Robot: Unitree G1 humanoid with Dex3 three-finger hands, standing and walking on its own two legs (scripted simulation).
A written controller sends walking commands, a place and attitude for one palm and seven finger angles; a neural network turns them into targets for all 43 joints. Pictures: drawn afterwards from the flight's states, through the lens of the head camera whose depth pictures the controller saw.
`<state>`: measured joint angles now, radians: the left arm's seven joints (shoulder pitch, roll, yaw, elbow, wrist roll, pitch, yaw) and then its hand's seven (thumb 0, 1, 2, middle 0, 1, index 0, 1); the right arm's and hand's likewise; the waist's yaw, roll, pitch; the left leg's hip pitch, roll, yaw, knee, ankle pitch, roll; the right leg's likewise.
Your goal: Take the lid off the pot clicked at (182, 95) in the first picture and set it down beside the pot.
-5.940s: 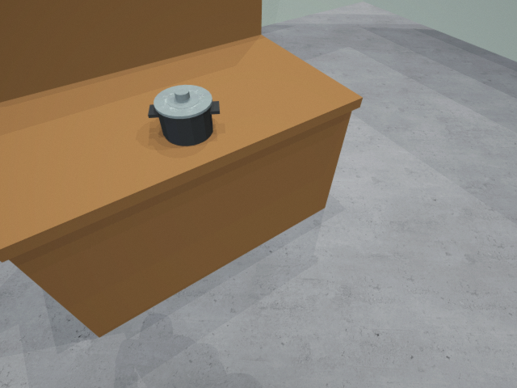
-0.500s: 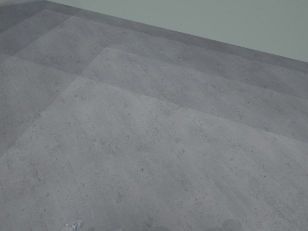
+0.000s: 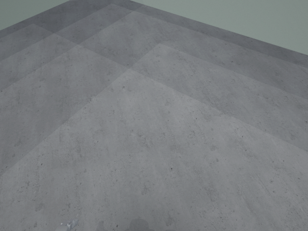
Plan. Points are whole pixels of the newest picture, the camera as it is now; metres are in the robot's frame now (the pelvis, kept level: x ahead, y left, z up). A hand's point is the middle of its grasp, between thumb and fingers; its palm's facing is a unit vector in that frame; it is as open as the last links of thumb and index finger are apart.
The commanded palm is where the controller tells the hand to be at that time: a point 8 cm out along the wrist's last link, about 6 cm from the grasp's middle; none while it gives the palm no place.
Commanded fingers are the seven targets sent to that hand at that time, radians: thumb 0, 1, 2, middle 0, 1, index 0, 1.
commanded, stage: turn to face it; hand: left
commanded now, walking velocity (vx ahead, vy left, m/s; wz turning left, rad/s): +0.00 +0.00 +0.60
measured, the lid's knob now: out of the picture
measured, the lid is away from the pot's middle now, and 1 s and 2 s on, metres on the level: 0.00 0.00 0.00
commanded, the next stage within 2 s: none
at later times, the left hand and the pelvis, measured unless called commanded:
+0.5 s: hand out of the picture -0.05 +0.20 -0.18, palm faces +0.37 -0.89 -0.27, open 7.4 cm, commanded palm none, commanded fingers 0.00 0.90 0.90 -0.20 -0.30 -0.20 -0.30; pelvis -0.01 -0.01 -0.01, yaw +21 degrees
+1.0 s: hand out of the picture +0.00 +0.21 -0.14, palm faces +0.57 -0.76 -0.32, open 7.4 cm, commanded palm none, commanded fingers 0.00 0.90 0.90 -0.20 -0.30 -0.20 -0.30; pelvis +0.02 -0.03 +0.00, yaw +38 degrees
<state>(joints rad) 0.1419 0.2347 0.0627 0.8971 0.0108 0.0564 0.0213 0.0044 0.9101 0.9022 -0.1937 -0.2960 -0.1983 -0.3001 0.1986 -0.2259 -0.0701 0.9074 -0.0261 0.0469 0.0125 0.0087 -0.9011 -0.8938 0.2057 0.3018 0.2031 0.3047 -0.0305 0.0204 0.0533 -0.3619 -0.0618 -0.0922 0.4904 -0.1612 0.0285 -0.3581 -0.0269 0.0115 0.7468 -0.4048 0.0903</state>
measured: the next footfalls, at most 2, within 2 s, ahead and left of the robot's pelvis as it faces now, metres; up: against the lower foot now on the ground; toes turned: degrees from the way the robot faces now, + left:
right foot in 0.06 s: +0.03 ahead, -0.14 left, +0.00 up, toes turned +2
left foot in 0.50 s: -0.02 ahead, +0.12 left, +0.00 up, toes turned +27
